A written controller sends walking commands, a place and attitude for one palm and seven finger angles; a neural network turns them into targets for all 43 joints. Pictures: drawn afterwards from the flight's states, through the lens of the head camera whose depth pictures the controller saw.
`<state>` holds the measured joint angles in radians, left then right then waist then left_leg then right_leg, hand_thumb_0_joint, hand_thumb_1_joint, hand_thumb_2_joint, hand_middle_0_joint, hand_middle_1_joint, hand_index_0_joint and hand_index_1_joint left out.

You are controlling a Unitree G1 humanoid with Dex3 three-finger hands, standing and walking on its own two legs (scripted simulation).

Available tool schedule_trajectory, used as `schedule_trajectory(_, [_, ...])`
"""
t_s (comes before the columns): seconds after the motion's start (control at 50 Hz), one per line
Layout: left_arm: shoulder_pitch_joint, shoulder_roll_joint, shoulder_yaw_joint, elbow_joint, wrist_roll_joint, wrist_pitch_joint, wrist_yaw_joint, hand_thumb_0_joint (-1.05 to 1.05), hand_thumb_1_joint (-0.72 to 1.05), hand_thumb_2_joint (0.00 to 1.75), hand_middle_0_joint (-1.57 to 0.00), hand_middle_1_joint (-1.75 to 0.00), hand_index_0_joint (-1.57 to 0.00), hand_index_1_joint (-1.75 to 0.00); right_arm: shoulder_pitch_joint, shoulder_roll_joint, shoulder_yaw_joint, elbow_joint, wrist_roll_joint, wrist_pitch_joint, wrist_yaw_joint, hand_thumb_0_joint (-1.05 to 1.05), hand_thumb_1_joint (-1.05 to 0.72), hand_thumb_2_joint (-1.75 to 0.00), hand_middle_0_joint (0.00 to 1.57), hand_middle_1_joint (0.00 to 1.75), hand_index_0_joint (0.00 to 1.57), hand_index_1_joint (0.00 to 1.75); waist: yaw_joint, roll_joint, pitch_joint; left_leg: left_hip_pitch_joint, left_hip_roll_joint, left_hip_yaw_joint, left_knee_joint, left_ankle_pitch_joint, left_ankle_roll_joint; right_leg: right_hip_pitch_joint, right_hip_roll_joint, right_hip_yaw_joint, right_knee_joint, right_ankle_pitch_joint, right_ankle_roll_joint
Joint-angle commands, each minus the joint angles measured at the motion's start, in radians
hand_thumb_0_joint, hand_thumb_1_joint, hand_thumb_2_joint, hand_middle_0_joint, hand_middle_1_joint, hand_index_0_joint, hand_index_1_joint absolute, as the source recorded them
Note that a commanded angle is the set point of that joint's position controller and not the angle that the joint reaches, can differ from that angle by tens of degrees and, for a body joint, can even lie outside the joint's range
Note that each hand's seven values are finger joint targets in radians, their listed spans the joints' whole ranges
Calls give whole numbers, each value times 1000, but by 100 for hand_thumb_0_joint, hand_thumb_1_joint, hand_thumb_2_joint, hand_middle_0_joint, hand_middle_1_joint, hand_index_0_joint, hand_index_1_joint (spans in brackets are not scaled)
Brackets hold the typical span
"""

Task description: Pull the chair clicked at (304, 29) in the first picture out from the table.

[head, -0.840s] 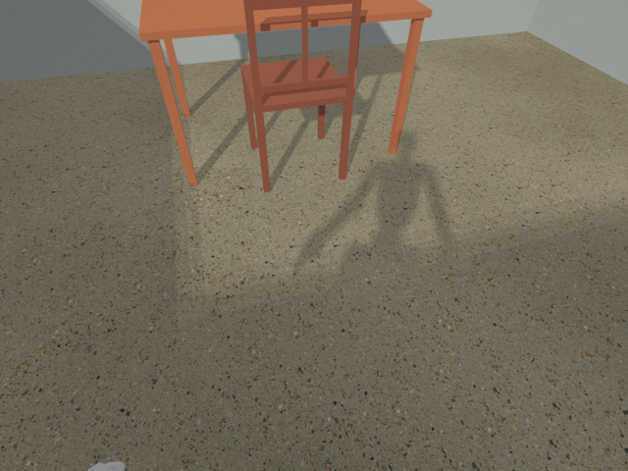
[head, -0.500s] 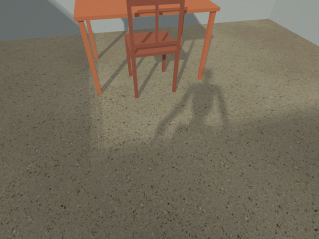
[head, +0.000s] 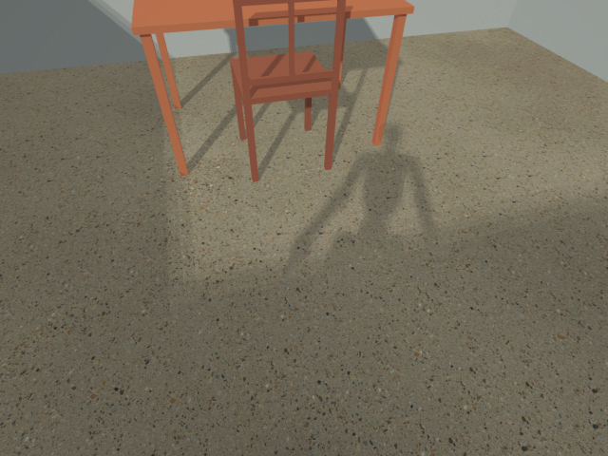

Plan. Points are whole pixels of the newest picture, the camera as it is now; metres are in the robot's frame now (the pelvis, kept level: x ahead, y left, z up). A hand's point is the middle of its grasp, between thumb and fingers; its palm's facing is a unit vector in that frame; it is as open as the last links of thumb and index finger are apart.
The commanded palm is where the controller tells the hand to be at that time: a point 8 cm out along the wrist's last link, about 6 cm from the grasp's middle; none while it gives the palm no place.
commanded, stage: look at it before walking up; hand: left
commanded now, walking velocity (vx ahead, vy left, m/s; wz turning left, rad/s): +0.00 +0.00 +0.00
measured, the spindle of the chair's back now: (291, 40) +1.60 +0.13 -0.09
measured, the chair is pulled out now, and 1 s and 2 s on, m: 0.00 0.00 0.00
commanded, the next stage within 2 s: walk to a spot facing it in 0.70 s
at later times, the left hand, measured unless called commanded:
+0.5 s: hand out of the picture +0.08 +0.25 -0.16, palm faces -0.03 -0.94 -0.33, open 7.3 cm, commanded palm none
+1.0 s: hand out of the picture +0.07 +0.22 -0.17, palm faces -0.04 -0.96 -0.27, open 7.3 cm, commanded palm none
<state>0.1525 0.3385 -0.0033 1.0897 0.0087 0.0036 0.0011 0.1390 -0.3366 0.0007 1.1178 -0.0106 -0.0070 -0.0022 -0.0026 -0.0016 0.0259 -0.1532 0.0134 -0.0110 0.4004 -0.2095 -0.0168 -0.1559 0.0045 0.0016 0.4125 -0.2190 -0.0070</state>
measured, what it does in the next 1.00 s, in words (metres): stands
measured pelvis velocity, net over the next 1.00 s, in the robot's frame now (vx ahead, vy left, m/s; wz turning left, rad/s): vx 0.03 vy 0.00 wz -0.06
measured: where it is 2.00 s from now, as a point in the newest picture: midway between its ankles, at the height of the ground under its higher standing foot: (314, 406)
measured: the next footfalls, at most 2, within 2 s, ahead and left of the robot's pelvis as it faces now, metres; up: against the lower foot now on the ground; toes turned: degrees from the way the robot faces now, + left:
right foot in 1.58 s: +0.36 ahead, -0.12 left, +0.00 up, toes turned -23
left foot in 1.96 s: +0.57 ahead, +0.06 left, +0.00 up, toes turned -10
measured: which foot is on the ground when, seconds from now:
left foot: down 0.00-1.00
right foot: down 0.00-1.00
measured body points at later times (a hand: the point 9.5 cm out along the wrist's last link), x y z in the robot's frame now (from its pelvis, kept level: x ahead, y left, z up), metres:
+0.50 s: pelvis +0.01 +0.00 +0.00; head +0.01 +0.00 +0.45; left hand +0.08 +0.30 -0.13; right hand +0.08 -0.29 -0.13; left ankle +0.01 +0.13 -0.74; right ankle +0.00 -0.11 -0.74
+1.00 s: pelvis +0.03 +0.00 -0.01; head +0.02 +0.00 +0.44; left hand +0.07 +0.27 -0.15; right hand +0.08 -0.27 -0.15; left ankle +0.01 +0.13 -0.74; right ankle +0.00 -0.11 -0.74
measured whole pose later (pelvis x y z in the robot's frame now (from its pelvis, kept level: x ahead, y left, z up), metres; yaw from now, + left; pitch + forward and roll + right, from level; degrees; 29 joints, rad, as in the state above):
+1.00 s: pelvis +0.03 +0.00 -0.01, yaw -3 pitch -1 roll +0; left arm 0.26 0.28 0.01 1.07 0.02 0.03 -0.01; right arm 0.18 -0.28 0.00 1.09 -0.02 0.00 0.00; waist 0.02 0.00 -0.02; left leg -0.16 0.04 0.04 0.50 -0.33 -0.01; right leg -0.18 0.03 0.05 0.50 -0.31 -0.02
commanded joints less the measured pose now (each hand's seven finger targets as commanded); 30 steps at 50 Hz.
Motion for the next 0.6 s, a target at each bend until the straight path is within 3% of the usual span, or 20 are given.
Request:
schedule_trajectory(0.0, [-50,204,37,-70,1,-27,10,0,90,90,-20,-30,-20,-30,-61,-200,-34,-70,0,-25,-9,0,-90,-90,20,30,20,30,6,-1,-40,-8,101,-88,-76,91,45,-11,-121,111,-89,57,-27])
schedule_trajectory(0.14, [-53,204,35,-72,4,-27,10,0,90,90,-20,-30,-20,-30,-63,-200,-36,-72,1,-22,-8,0,-90,-90,20,30,20,30,5,-17,-25,-2,98,-85,-73,78,43,-34,-122,115,-102,34,-25])
schedule_trajectory(0.44, [-47,203,35,-71,2,-29,11,0,90,90,-20,-30,-20,-30,-69,-203,-35,-71,3,-27,-10,0,-90,-90,20,30,20,30,5,2,-75,35,107,-83,-67,175,44,12,-123,104,-78,160,-25])
schedule_trajectory(0.58, [-47,204,34,-66,2,-29,12,0,90,90,-20,-30,-20,-30,-76,-200,-34,-68,4,-26,-11,0,-90,-90,20,30,20,30,6,-3,-58,36,108,-79,-75,182,43,17,-126,100,-86,176,-22])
